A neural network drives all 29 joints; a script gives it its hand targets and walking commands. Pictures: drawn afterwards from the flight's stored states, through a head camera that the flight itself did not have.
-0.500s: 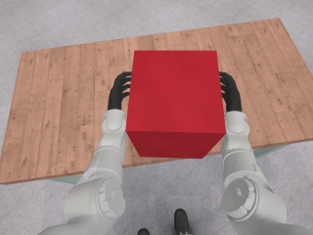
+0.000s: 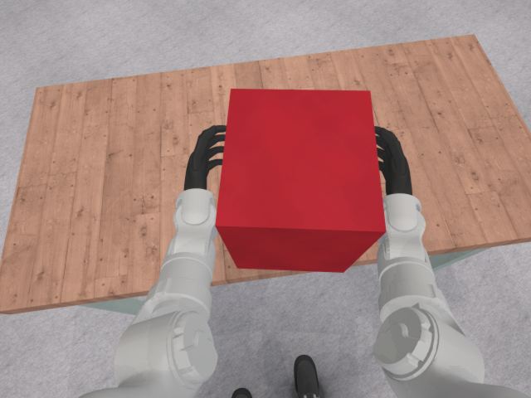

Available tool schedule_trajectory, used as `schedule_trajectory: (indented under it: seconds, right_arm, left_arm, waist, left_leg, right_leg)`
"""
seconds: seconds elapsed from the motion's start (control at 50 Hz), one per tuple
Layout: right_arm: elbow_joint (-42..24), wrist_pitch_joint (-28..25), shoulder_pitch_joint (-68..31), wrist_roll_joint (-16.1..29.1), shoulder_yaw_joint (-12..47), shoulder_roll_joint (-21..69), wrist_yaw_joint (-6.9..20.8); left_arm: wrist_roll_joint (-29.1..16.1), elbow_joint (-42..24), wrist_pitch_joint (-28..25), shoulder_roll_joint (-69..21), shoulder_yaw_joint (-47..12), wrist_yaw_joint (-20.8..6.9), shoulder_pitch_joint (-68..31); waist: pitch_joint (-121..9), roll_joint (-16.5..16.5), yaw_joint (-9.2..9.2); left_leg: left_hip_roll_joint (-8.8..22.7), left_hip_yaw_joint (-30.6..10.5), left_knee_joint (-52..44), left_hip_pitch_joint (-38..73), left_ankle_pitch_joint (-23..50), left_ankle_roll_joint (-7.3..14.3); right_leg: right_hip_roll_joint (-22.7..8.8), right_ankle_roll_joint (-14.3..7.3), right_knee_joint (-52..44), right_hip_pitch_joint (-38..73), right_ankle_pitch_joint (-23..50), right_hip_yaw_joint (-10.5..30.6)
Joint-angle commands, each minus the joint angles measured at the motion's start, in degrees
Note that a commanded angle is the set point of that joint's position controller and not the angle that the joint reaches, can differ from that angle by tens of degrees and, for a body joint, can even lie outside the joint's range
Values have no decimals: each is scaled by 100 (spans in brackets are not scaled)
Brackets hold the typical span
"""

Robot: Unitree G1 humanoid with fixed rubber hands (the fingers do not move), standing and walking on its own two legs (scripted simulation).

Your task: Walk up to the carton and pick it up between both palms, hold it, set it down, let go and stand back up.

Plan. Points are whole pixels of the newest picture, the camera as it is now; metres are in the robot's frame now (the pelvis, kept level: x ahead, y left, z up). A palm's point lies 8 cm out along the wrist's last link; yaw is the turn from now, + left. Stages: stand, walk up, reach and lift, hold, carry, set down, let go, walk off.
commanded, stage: reach and lift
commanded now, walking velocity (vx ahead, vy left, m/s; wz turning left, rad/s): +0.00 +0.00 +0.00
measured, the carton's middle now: (294, 192) +0.43 -0.08 -0.06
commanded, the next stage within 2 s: none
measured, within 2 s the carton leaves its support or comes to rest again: leaves its support in 1.14 s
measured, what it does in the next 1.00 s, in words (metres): stands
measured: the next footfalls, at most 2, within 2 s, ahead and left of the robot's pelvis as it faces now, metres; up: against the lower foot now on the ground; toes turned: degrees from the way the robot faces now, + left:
none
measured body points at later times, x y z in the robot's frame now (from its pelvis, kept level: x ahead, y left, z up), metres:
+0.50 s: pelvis +0.00 +0.00 +0.00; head +0.16 -0.02 +0.42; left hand +0.47 +0.06 +0.00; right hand +0.41 -0.23 -0.01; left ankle -0.05 +0.13 -0.74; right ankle +0.01 -0.09 -0.74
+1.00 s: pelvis -0.02 +0.01 +0.00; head +0.13 -0.02 +0.42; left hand +0.44 +0.08 +0.00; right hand +0.39 -0.21 -0.01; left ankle -0.05 +0.13 -0.74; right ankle +0.01 -0.09 -0.74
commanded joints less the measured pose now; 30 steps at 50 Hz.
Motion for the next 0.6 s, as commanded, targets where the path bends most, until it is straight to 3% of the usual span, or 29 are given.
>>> schedule_trajectory:
  seconds: [0.0, 0.44, 0.58]
  right_arm:
    - [351, -334, -2181, -307, 1527, 2742, 360]
    - [386, -441, -2240, -291, 1640, 2798, 331]
    - [664, -1027, -2552, -484, 1833, 3011, 217]
  left_arm:
    - [295, 230, -65, -2674, -1228, -476, -1800]
    - [302, 277, -84, -2789, -1276, -442, -1807]
    - [304, 337, -360, -3132, -1434, -467, -2246]
  waist:
    - [-3481, -190, 21]
    - [-3479, -183, 18]
    - [-4000, -476, -44]
  left_leg:
    - [-2, 11, 71, -148, 1397, 80]
    - [18, 8, 134, -111, 1430, 72]
    - [-29, 97, -54, -1278, 1650, 293]
  right_leg:
    - [-312, 307, 1333, 4650, 3204, 158]
    - [-305, 304, 1346, 4501, 3159, 153]
    - [-520, 294, 1466, 5361, 4115, 421]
